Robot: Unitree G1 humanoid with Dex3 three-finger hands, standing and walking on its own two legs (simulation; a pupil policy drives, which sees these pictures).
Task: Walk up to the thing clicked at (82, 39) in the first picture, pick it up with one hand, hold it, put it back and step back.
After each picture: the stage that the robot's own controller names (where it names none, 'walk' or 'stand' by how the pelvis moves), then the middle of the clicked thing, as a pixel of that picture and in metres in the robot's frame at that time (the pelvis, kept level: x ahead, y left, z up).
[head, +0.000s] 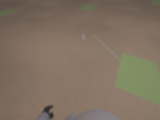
stand; (83, 37) +1.95 +0.23 -0.72
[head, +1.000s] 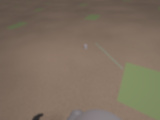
walk; (85, 46) +1.83 +0.31 -0.72
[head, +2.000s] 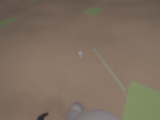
walk; (80, 54) +1.27 +0.34 -0.72
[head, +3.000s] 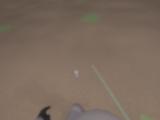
walk; (76, 73) +0.82 +0.31 -0.72
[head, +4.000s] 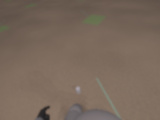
walk; (78, 90) +0.51 +0.22 -0.71
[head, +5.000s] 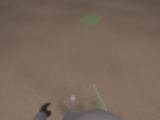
stand; (73, 99) +0.35 +0.20 -0.70
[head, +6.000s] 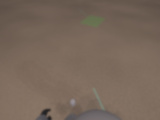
stand; (72, 102) +0.32 +0.18 -0.72
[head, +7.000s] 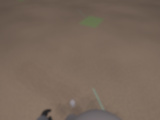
stand; (72, 103) +0.32 +0.19 -0.72
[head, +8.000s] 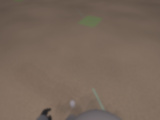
stand; (72, 103) +0.31 +0.19 -0.72
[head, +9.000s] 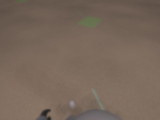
stand; (72, 104) +0.31 +0.20 -0.73
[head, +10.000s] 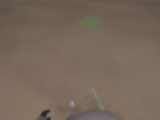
stand; (72, 104) +0.31 +0.20 -0.73
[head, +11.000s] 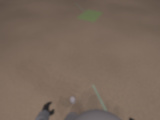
go down; (72, 100) +0.31 +0.20 -0.72
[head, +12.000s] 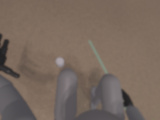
go down; (60, 62) +0.39 +0.24 -0.29
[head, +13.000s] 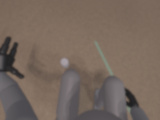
close in; (65, 63) +0.38 +0.24 -0.30
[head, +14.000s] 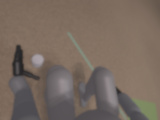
close in; (37, 61) +0.37 +0.27 -0.22
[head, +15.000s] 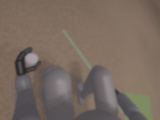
close; (32, 61) +0.37 +0.28 -0.22
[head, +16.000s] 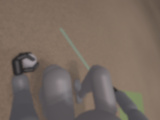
lift; (29, 61) +0.36 +0.28 -0.22
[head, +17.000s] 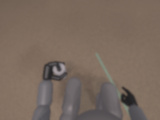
lift; (60, 71) +0.31 +0.22 -0.03
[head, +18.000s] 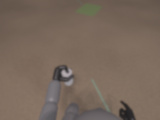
hold; (67, 77) +0.32 +0.17 -0.01
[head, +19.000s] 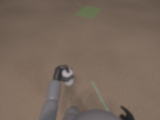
hold; (68, 77) +0.32 +0.17 -0.02
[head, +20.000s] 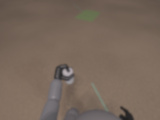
crouch; (68, 75) +0.33 +0.16 +0.00
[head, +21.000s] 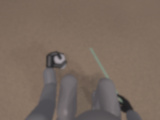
crouch; (60, 61) +0.40 +0.21 -0.11
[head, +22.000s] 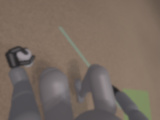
lower; (26, 58) +0.39 +0.29 -0.22
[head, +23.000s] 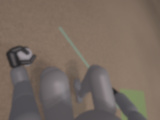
lower; (26, 57) +0.39 +0.29 -0.22
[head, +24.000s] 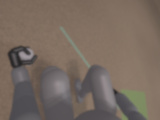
lower; (27, 57) +0.39 +0.29 -0.22
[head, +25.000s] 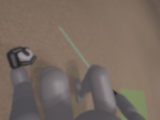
lower; (26, 58) +0.38 +0.29 -0.22
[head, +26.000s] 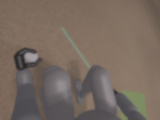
open; (31, 59) +0.37 +0.28 -0.23
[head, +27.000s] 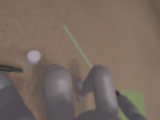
rise; (33, 57) +0.37 +0.27 -0.23
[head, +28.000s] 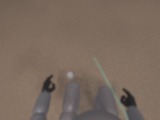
walk; (70, 75) +0.38 +0.21 -0.48
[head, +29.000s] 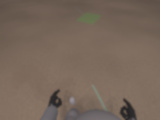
stand; (72, 101) +0.34 +0.19 -0.66
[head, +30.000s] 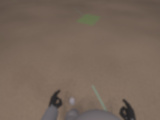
stand; (72, 101) +0.34 +0.19 -0.67
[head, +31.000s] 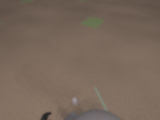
stand; (74, 101) +0.36 +0.18 -0.72
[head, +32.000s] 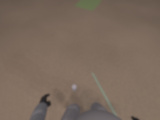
walk; (74, 87) +0.40 +0.15 -0.71
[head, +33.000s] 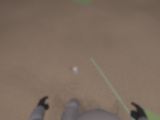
walk; (75, 70) +0.65 +0.23 -0.69
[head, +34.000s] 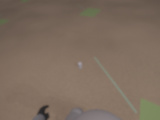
stand; (80, 65) +0.95 +0.25 -0.71
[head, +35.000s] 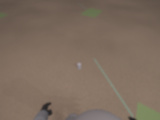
stand; (79, 66) +0.94 +0.21 -0.72
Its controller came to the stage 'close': yes
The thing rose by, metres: 0.70
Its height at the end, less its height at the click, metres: +0.00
